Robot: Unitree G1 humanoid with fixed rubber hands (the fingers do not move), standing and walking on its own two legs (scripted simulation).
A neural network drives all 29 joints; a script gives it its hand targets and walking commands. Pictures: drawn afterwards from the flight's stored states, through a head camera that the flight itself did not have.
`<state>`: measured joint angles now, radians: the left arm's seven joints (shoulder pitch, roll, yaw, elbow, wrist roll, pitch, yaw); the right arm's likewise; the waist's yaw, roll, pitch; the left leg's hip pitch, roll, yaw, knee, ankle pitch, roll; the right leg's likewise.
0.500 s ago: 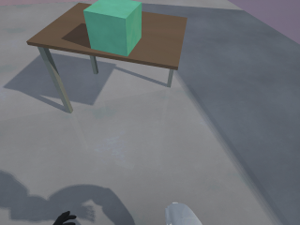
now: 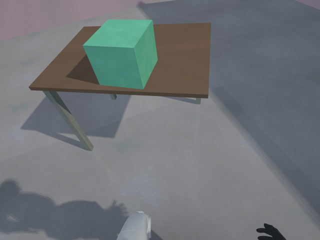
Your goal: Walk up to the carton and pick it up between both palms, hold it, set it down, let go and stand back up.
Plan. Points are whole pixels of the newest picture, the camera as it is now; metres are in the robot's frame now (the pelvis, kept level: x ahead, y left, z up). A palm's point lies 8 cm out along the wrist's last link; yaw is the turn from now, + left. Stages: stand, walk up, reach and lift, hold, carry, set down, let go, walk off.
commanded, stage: walk up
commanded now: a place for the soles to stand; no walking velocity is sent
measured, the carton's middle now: (125, 53) +0.87 +0.23 +0.01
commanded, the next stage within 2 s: none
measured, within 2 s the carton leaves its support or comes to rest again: neither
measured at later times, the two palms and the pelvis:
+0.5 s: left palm (62, 174) +0.32 +0.38 -0.10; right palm (223, 233) +0.16 -0.12 -0.11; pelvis +0.19 +0.14 +0.00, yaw -3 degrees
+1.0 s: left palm (40, 163) +0.36 +0.48 -0.10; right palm (190, 146) +0.43 -0.05 -0.11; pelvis +0.34 +0.21 +0.00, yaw -1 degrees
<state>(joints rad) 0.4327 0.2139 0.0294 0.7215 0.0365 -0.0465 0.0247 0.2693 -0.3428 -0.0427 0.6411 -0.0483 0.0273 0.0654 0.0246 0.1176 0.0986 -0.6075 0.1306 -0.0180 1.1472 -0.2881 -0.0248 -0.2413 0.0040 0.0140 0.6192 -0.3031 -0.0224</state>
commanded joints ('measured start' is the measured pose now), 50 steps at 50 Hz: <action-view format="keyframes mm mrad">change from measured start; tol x32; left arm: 1 -60 229 78 -110 14 -57 2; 50 -139 232 62 -96 -3 -6 1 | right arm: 1 29 -29 -18 -84 6 -14 18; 50 237 -27 -56 18 20 -39 -12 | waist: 1 -18 -298 41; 10 -108 281 -183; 50 -79 -245 -53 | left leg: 1 17 47 -10 -234 108 -6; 8 582 -55 67 -522 32 58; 12 505 355 -736 -1012 -653 273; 16 268 174 -184 -856 -45 152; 25 460 113 -38 -741 344 227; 34 -177 -83 -32 205 -266 29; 50 478 -69 122 -503 178 22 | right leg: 1 -133 -207 243 -331 -165 -203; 6 -134 -247 232 -194 -136 -165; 12 -519 -14 58 782 -285 1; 29 133 8 -147 -46 190 -36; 31 404 -305 331 -145 -91 -169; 33 335 -536 701 -339 -438 -317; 50 -272 -210 -15 -99 -167 -122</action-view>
